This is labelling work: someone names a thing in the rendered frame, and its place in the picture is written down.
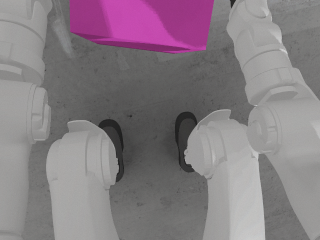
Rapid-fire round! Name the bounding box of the left robot upper arm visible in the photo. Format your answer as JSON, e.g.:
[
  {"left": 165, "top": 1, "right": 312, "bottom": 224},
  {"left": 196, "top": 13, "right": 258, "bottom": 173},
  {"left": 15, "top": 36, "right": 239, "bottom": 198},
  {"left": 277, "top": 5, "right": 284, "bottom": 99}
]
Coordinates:
[{"left": 0, "top": 79, "right": 51, "bottom": 240}]

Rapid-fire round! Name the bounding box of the right robot forearm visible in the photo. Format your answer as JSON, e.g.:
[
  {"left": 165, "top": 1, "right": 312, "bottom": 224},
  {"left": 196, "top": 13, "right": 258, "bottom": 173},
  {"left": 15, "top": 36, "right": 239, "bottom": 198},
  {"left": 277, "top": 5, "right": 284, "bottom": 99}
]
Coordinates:
[{"left": 226, "top": 0, "right": 320, "bottom": 106}]

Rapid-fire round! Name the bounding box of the right robot upper arm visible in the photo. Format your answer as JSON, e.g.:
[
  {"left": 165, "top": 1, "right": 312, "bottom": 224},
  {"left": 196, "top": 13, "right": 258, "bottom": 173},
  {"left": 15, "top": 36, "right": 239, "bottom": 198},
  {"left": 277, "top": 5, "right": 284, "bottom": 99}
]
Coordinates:
[{"left": 246, "top": 97, "right": 320, "bottom": 240}]

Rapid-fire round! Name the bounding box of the left robot shin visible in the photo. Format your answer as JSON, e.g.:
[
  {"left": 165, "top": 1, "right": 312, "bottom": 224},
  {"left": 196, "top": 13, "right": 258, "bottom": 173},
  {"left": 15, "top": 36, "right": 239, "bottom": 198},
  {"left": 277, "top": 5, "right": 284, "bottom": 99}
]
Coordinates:
[{"left": 46, "top": 120, "right": 119, "bottom": 184}]

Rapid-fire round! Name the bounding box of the left robot forearm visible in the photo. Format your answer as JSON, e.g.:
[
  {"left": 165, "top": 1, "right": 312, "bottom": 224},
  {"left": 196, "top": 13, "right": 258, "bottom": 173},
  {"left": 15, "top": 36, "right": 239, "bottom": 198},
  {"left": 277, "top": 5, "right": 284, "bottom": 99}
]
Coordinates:
[{"left": 0, "top": 0, "right": 53, "bottom": 87}]

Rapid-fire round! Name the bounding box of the robot shin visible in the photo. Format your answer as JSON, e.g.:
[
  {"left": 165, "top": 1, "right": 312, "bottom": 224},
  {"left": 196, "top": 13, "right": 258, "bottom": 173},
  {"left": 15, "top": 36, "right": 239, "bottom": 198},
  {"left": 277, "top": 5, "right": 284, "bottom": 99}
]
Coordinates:
[
  {"left": 184, "top": 109, "right": 259, "bottom": 173},
  {"left": 46, "top": 120, "right": 119, "bottom": 184}
]

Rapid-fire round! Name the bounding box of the carton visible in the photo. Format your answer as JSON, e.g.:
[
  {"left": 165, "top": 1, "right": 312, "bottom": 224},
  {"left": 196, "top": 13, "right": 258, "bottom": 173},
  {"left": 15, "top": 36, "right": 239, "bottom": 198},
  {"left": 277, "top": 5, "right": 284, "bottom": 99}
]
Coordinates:
[{"left": 69, "top": 0, "right": 214, "bottom": 54}]

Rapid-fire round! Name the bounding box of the right robot shin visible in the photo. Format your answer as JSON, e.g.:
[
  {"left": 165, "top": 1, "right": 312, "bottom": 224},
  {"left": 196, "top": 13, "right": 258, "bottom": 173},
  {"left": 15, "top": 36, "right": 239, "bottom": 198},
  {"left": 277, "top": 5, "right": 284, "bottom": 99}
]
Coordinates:
[{"left": 184, "top": 109, "right": 259, "bottom": 173}]

